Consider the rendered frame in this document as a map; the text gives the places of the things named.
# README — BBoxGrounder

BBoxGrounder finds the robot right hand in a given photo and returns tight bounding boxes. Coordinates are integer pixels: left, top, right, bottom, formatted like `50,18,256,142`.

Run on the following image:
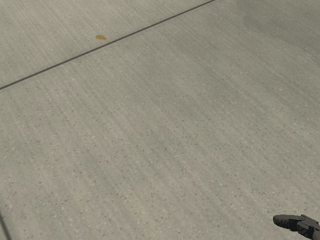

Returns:
273,214,320,240

